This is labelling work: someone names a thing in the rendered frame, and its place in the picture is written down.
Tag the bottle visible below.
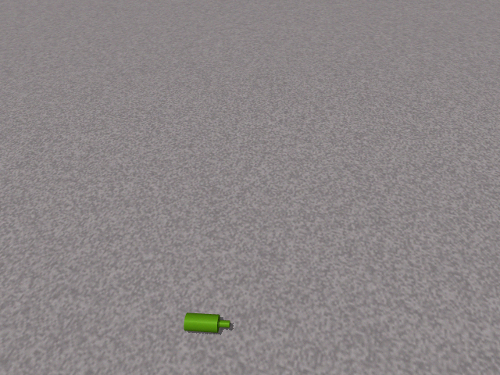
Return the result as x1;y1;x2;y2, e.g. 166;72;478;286
184;312;230;333

